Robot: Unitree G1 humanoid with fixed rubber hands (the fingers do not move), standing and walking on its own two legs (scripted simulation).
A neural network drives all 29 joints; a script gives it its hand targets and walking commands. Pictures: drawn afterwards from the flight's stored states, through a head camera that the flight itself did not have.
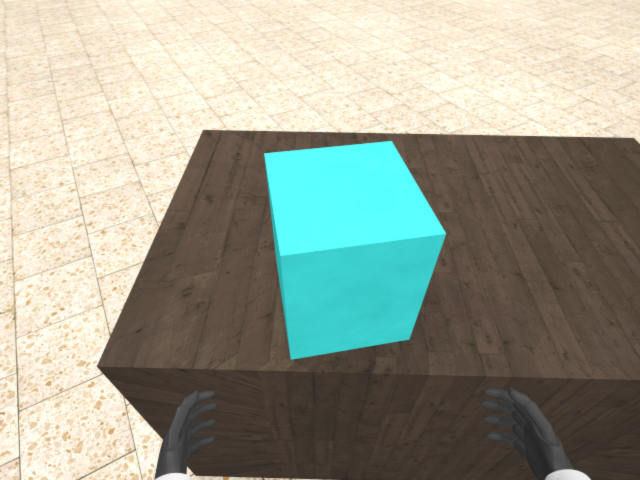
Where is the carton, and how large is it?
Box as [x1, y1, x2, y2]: [264, 141, 445, 359]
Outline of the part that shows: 391,141 264,153 276,261 291,359 409,338 445,233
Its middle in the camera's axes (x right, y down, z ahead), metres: +0.03 +0.01 +0.61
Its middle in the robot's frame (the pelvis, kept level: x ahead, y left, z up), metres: +0.44 +0.01 +0.03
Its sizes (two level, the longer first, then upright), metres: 0.210 0.200 0.250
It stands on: a pedestal, 0.69 m high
